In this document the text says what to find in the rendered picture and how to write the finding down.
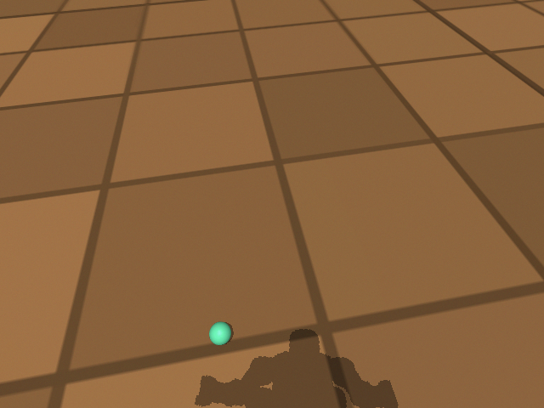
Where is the ball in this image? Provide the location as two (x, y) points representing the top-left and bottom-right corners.
(209, 321), (231, 345)

